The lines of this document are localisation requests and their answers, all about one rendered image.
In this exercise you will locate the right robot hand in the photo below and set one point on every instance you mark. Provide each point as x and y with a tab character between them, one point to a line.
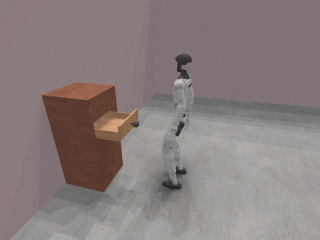
187	125

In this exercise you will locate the left robot forearm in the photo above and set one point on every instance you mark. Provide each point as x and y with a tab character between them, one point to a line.
177	118

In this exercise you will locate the handle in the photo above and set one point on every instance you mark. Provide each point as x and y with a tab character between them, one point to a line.
135	124

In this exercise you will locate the robot right upper arm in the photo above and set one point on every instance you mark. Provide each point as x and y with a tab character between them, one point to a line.
191	94

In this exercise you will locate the humanoid robot torso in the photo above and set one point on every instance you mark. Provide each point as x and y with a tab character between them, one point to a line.
187	93

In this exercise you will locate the robot left upper arm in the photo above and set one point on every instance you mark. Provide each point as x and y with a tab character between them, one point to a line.
179	86

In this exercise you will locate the cabinet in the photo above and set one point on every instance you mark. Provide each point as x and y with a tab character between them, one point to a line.
86	161

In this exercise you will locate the drawer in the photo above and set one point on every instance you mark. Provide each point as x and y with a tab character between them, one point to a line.
114	126

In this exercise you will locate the left robot hand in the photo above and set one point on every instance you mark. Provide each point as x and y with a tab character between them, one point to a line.
171	137

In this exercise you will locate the robot right thigh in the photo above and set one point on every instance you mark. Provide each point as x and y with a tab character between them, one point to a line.
176	144

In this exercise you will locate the right robot forearm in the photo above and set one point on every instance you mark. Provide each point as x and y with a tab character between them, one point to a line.
187	112

